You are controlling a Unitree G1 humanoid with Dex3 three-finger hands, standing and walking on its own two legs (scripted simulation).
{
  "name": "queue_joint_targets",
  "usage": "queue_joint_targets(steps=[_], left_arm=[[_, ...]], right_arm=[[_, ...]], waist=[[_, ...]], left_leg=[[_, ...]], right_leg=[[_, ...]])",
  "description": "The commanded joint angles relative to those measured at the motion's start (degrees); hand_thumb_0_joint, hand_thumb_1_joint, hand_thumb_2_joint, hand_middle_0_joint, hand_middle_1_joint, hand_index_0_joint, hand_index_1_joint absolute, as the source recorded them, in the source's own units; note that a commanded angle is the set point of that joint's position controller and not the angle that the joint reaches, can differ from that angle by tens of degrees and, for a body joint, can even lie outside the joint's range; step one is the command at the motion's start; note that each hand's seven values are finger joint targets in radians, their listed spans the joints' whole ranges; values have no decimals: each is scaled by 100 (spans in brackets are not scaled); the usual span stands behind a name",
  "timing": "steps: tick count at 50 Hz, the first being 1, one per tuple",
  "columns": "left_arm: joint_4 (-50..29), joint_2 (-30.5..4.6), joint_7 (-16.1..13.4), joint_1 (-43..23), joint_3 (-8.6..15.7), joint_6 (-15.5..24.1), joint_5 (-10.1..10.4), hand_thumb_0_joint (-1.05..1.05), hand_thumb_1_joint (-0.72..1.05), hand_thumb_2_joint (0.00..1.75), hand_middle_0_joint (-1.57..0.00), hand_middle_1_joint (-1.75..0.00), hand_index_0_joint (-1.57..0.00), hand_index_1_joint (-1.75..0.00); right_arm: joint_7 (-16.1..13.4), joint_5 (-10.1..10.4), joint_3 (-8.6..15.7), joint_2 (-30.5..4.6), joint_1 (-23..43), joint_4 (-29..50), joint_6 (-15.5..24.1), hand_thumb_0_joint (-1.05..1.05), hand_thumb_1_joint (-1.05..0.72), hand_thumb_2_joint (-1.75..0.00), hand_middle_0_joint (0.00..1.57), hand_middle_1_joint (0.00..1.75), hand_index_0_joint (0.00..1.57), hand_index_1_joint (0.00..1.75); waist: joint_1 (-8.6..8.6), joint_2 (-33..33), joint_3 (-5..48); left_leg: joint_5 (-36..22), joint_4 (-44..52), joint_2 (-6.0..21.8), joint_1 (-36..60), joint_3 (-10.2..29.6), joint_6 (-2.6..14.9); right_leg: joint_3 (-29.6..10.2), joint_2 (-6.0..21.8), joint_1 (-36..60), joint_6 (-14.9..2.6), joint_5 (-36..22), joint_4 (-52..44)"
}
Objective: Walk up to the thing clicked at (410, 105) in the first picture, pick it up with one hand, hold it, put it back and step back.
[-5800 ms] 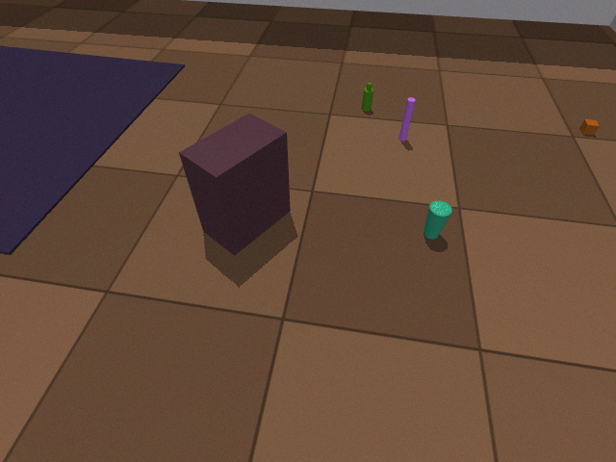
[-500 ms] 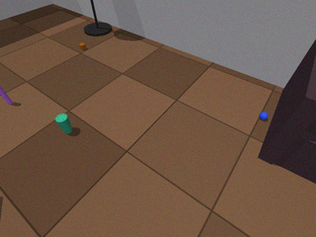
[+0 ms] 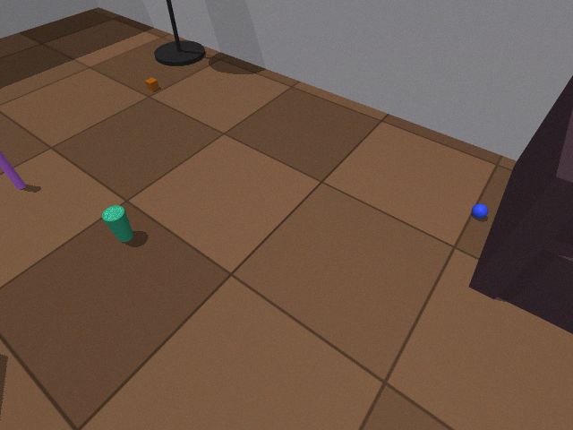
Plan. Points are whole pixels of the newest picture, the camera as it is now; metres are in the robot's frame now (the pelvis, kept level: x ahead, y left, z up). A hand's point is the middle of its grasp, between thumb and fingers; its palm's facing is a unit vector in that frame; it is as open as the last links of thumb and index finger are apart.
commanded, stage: stand
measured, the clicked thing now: (7, 168) +1.35 +1.35 -0.66
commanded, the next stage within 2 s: walk up in 0.48 s
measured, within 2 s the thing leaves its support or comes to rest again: neither
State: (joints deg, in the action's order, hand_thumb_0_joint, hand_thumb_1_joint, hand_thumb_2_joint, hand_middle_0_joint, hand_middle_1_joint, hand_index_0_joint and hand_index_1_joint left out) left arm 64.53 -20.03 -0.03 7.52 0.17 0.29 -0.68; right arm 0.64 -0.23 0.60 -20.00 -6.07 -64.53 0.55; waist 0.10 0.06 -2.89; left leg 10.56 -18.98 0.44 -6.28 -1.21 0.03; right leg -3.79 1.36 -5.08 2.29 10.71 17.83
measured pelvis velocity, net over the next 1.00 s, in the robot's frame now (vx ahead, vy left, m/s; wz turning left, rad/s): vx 0.11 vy -0.07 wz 0.00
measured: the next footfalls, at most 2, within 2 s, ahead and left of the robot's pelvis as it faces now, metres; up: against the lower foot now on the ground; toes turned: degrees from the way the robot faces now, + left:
right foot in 0.76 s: +0.14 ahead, -0.18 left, +0.00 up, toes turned -5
left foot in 1.20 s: +0.36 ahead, +0.10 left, +0.00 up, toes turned +6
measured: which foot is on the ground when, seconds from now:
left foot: down 0.00-0.76, up 0.78-1.00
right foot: down 0.00-0.52, up 0.54-0.74, down 0.76-1.00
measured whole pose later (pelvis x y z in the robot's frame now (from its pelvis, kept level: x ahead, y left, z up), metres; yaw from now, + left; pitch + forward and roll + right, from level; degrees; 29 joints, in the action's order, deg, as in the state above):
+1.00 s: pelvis +0.11 -0.07 -0.01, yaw +0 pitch -4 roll -1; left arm 55.8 -21.9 2.5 19.0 4.3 3.6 -1.5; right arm 4.9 -0.9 5.1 -25.1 -15.8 -55.6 0.9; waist -1.5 -4.5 -2.1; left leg 14.7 -53.4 1.7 -28.3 4.7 -0.7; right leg 5.8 -0.2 -4.9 -1.9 14.0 22.4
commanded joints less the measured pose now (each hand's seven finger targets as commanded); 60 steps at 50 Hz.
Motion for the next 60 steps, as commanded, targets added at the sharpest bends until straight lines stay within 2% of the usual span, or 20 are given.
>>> queue_joint_targets(steps=[1,12,23,24,25,26,27,29,34,36,37,38,39,40,43,45,50,56,58,60], left_arm=[[-348,-1237,-77,-211,205,155,4,0,90,90,-20,-30,-20,-30],[-348,-1225,-61,-180,199,135,9,0,90,90,-20,-30,-20,-30],[-358,-1212,-55,-170,187,135,12,0,90,90,-20,-30,-20,-30],[-692,-1729,108,26,492,192,-78,0,90,90,-20,-30,-20,-30],[-726,-1643,166,-203,503,182,-133,0,90,90,-20,-30,-20,-30],[-895,-1480,222,-554,503,168,-148,0,90,90,-20,-30,-20,-30],[-1070,-1494,245,-725,528,170,-180,0,90,90,-20,-30,-20,-30],[-1112,-1519,300,-606,533,247,-132,0,90,90,-20,-30,-20,-30],[-1084,-1465,487,270,653,256,-101,0,90,90,-20,-30,-20,-30],[-766,-1502,424,1127,746,302,-108,0,90,90,-20,-30,-20,-30],[-559,-1666,342,1783,852,334,-117,0,90,90,-20,-30,-20,-30],[-522,-2061,243,2392,992,371,-171,0,90,90,-20,-30,-20,-30],[-817,-2450,189,2142,1011,434,-222,0,90,90,-20,-30,-20,-30],[-1176,-2576,185,1184,941,433,-144,0,90,90,-20,-30,-20,-30],[-1443,-2020,155,324,810,502,-43,0,90,90,-20,-30,-20,-30],[-1451,-1861,167,396,764,537,-36,0,90,90,-20,-30,-20,-30],[-1572,-1976,125,567,883,607,-60,0,90,90,-20,-30,-20,-30],[-1619,-1926,196,1013,839,551,-36,0,90,90,-20,-30,-20,-30],[-1655,-1960,186,930,781,511,-23,0,90,90,-20,-30,-20,-30],[-1748,-1633,164,1087,621,464,13,0,90,90,-20,-30,-20,-30]], right_arm=[[-81,-10,235,-1238,228,355,108,0,-90,-90,20,30,20,30],[-80,-15,225,-1269,215,338,107,0,-90,-90,20,30,20,30],[-82,-11,215,-1244,169,336,127,0,-90,-90,20,30,20,30],[54,-107,554,-1729,-266,658,211,0,-90,-90,20,30,20,30],[97,-169,652,-1848,-543,519,223,0,-90,-90,20,30,20,30],[104,-167,753,-1971,-737,531,221,0,-90,-90,20,30,20,30],[111,-170,841,-2070,-781,655,239,0,-90,-90,20,30,20,30],[97,-161,815,-1923,-769,790,329,0,-90,-90,20,30,20,30],[215,-228,835,-1867,-28,1313,289,0,-90,-90,20,30,20,30],[221,-211,790,-1678,233,1459,225,0,-90,-90,20,30,20,30],[216,-255,700,-1416,168,1490,192,0,-90,-90,20,30,20,30],[207,-265,554,-1030,-18,1552,170,0,-90,-90,20,30,20,30],[204,-129,515,-973,-125,1671,134,0,-90,-90,20,30,20,30],[192,-108,653,-1522,-100,1622,126,0,-90,-90,20,30,20,30],[242,-14,691,-1698,-945,1151,169,0,-90,-90,20,30,20,30],[325,-38,693,-1567,-1245,1059,139,0,-90,-90,20,30,20,30],[447,-115,699,-1529,-786,1439,140,0,-90,-90,20,30,20,30],[482,-168,670,-1384,-148,1789,231,0,-90,-90,20,30,20,30],[429,-181,687,-1348,-470,1751,289,0,-90,-90,20,30,20,30],[305,-227,849,-1680,-1766,1389,373,0,-90,-90,20,30,20,30]], waist=[[35,54,449],[12,-74,266],[4,-14,346],[79,-60,882],[242,-336,472],[438,-830,-37],[500,-971,-527],[352,-437,-430],[-121,-1266,-111],[-596,-623,61],[-859,148,348],[-1142,1680,352],[-991,1739,101],[-564,851,-513],[56,662,-585],[91,804,-524],[-66,592,-637],[-366,392,-478],[-110,461,-290],[482,-550,550]], left_leg=[[-834,237,717,264,539,155],[-339,367,687,43,579,149],[-671,346,693,110,585,158],[2408,83,548,414,708,506],[3422,393,848,572,1149,693],[3856,966,1435,647,1849,970],[3542,1304,2147,525,2507,1352],[2773,1252,2087,590,2326,1430],[2345,881,1389,-532,911,1029],[2613,-241,1019,-1693,345,788],[2873,-1430,653,-2520,75,618],[3117,-3465,-53,-3427,-442,461],[2494,-4710,-543,-3801,592,216],[1843,-4733,-13,-3472,1171,208],[740,-4301,340,-2908,1071,100],[450,-3954,308,-2445,932,-31],[155,-2869,484,-2716,777,-132],[-74,-1560,537,-1979,-126,64],[34,-1307,415,-1319,-303,163],[358,-816,63,594,-368,481]], right_leg=[[-286,557,-132,-299,-930,-201],[-300,553,-173,-313,-576,-304],[-270,563,-152,-306,-747,-261],[-135,98,-365,-497,1982,383],[43,-6,-1428,-504,2494,929],[400,-189,-2372,-403,2010,1882],[260,26,-3079,-349,1799,2749],[-133,318,-3151,-380,1567,2890],[512,252,-1254,-302,1044,1721],[803,35,460,-337,113,1049],[791,-137,1542,-310,411,1163],[-365,579,1887,-473,2233,190],[-3368,2113,820,-902,4570,-1294],[-3889,2517,-312,-1357,5152,-1665],[-1715,1528,-548,-1091,3072,-1256],[-936,1365,-850,-1156,2371,-1229],[-497,1472,-513,-1327,2125,-1186],[166,1262,-155,-1241,604,-455],[263,1299,-251,-1233,-532,245],[882,660,-757,-960,-1781,2718]])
